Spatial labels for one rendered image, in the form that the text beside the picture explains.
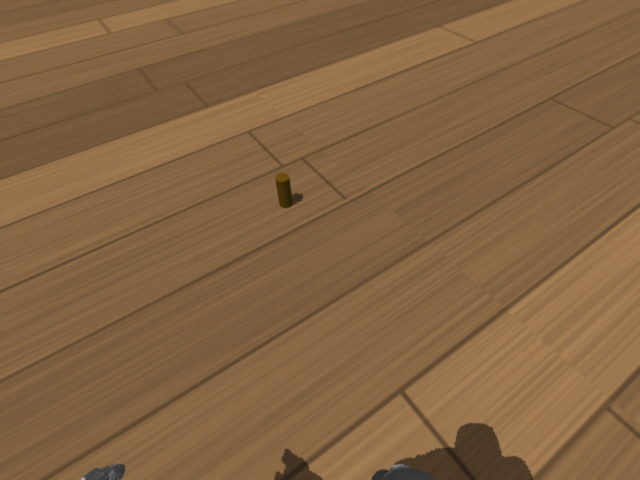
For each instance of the left robot hand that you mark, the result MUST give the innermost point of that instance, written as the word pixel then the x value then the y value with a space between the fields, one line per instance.
pixel 113 472

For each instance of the can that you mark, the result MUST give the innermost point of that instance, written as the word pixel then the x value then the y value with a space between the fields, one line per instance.
pixel 284 190

